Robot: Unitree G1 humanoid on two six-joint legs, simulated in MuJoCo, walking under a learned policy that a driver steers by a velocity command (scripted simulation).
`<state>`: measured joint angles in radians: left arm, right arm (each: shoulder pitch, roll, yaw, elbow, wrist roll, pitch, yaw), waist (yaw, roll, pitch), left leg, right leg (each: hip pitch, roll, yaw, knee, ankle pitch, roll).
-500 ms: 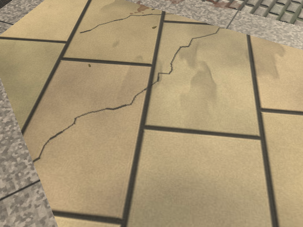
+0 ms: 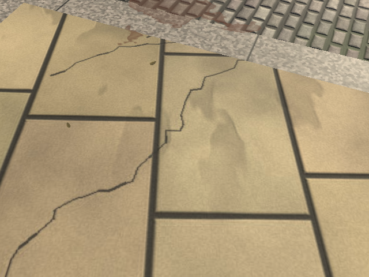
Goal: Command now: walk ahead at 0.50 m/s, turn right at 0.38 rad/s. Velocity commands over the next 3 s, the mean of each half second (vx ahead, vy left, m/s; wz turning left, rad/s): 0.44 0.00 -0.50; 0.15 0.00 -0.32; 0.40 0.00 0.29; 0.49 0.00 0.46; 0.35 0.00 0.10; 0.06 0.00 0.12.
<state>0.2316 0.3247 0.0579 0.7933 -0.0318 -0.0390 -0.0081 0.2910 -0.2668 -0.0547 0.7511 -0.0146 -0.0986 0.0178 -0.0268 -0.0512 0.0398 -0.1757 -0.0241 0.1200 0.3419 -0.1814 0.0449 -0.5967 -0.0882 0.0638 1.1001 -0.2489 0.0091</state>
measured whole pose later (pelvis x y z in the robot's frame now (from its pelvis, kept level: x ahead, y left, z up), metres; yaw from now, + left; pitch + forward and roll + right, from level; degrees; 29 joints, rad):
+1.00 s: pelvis +0.41 -0.08 -0.01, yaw -26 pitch +1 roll +0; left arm 0.20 0.29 0.05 0.74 -0.01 0.03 0.02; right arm 0.17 -0.25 -0.03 0.75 0.00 -0.02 0.00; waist -0.01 0.00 0.02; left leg -0.33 -0.01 -0.02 0.44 -0.14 0.02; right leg -0.32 0.01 0.05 0.77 -0.49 0.04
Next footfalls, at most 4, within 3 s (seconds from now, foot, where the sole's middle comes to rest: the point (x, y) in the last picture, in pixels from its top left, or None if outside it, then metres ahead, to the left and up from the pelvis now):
0.30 right None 0.33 -0.15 -0.78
0.76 left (189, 257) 0.55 -0.03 -0.78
1.10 right None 0.39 -0.22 -0.78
1.52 left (199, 199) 0.79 -0.07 -0.78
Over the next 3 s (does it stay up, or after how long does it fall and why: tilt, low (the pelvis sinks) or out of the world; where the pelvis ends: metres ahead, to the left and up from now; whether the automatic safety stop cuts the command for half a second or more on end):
stays up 1.17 -0.19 -0.02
